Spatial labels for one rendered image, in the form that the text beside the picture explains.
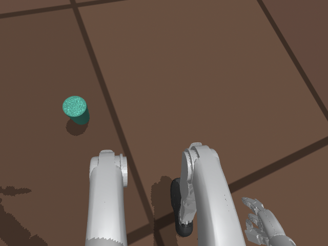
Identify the right robot foot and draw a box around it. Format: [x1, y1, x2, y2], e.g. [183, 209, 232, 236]
[170, 178, 193, 237]

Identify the right robot arm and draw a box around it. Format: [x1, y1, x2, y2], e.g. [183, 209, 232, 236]
[269, 235, 296, 246]

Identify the cup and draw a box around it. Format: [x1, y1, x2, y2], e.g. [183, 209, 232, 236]
[63, 96, 90, 125]

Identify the right robot hand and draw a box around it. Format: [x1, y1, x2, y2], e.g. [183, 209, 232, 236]
[242, 197, 286, 246]

